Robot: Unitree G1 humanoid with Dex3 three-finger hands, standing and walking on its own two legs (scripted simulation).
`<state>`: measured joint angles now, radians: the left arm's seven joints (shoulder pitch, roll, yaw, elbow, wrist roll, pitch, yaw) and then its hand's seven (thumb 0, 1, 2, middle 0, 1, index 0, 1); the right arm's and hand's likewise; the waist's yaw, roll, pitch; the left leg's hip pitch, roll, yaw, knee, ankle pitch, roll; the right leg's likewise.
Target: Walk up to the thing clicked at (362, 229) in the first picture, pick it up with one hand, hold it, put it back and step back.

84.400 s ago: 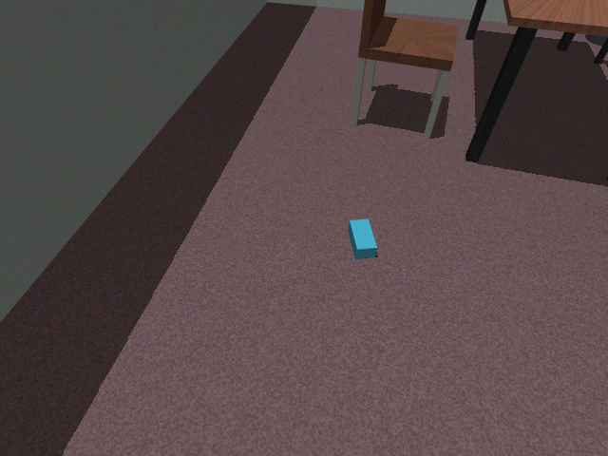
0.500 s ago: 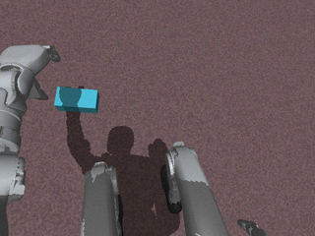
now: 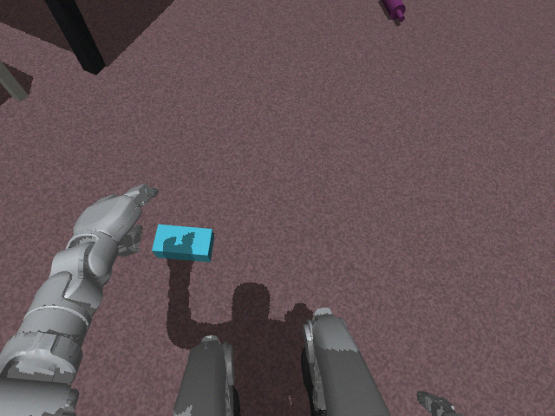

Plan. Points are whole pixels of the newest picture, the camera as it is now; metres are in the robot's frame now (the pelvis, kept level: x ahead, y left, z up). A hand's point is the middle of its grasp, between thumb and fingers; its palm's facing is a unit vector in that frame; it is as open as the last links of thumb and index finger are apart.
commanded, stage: home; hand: left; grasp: from above
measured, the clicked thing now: (184, 243) +0.58 +0.20 -0.56
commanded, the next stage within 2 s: none
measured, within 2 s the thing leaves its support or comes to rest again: neither
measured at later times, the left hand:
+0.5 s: hand (123, 341) +0.24 +0.16 +0.04, palm faces -0.13 -0.88 -0.45, open 7.4 cm
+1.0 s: hand (96, 369) +0.22 +0.17 +0.08, palm faces +0.09 -0.98 -0.19, open 7.4 cm
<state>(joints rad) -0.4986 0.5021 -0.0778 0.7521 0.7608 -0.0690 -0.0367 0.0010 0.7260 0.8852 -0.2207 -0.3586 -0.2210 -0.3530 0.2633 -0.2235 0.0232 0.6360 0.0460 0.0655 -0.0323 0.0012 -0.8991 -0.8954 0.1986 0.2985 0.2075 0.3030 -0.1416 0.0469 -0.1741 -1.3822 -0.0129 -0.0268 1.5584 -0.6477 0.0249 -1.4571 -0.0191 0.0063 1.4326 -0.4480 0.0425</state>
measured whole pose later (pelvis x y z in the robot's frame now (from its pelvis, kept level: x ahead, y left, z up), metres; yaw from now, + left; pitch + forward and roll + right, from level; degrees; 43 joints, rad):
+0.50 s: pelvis +0.05 -0.03 +0.12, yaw +2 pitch +12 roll -1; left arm 0.29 0.27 -0.08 0.18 0.20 0.20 0.09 0.01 0.89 0.89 -0.21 -0.31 -0.21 -0.30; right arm 0.20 -0.24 0.00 0.60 0.05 -0.11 -0.10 0.00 -0.90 -0.90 0.20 0.30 0.21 0.30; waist -0.05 0.03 -0.14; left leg -0.69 0.01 -0.07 1.00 -0.52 -0.02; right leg -0.77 -0.01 -0.04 0.94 -0.38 0.00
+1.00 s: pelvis +0.06 -0.02 +0.12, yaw +3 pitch +10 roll -2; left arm 0.48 0.22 0.02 -0.11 -0.05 0.44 0.02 0.01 0.90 0.90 -0.20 -0.30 -0.20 -0.30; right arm 0.28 -0.22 0.05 0.52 0.02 -0.22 -0.16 0.01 -0.90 -0.90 0.20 0.30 0.21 0.30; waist -0.04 0.04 -0.16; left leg -0.64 0.00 -0.08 1.00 -0.53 -0.01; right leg -0.70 -0.02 -0.06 0.91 -0.39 0.01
